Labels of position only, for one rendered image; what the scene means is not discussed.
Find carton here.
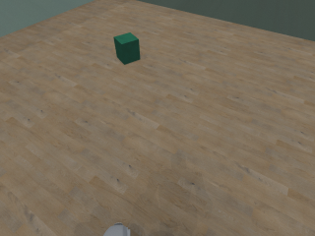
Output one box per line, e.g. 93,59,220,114
113,32,141,65

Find robot left thigh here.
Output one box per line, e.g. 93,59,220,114
103,224,131,236

